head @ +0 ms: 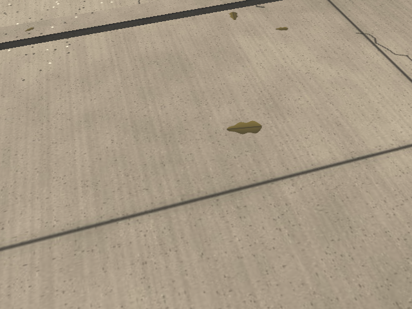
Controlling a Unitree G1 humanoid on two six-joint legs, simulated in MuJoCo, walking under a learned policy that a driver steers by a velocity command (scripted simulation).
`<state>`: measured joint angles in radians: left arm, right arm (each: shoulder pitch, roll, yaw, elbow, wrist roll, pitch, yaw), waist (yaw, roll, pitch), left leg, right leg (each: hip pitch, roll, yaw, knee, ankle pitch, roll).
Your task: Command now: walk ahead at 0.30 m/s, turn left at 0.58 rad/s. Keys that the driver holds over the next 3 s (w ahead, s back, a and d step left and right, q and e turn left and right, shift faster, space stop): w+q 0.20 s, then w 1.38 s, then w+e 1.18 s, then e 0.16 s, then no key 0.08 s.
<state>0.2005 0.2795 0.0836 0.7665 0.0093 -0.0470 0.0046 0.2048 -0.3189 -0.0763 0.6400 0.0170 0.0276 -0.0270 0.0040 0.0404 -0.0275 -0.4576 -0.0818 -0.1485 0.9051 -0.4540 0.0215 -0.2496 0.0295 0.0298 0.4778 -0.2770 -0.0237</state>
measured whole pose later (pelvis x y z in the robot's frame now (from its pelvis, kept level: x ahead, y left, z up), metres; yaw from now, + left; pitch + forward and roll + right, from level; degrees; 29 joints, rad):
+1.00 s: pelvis +0.47 +0.12 -0.01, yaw +13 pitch +2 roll +0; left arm 0.12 0.28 0.04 0.74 -0.01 -0.09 -0.04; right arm 0.36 -0.30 -0.05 0.80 0.03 -0.06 0.00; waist -0.02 0.02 0.04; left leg -0.29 -0.01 -0.06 1.13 -0.45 0.02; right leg -0.44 0.02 -0.05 0.55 -0.16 -0.06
